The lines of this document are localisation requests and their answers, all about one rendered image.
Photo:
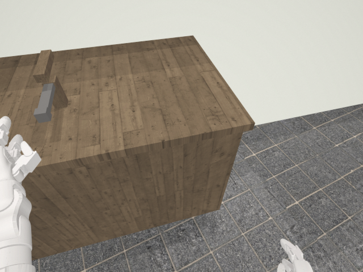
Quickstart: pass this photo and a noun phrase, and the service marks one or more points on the left robot forearm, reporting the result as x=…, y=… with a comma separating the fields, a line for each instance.
x=15, y=228

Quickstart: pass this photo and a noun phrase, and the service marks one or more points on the left robot hand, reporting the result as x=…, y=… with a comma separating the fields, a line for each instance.
x=13, y=165

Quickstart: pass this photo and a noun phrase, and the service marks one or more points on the tap lever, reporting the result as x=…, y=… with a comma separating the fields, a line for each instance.
x=43, y=112

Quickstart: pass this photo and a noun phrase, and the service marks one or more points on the right robot hand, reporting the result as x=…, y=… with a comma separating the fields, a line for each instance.
x=296, y=257

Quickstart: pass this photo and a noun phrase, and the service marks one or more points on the counter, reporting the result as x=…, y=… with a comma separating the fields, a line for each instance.
x=142, y=134

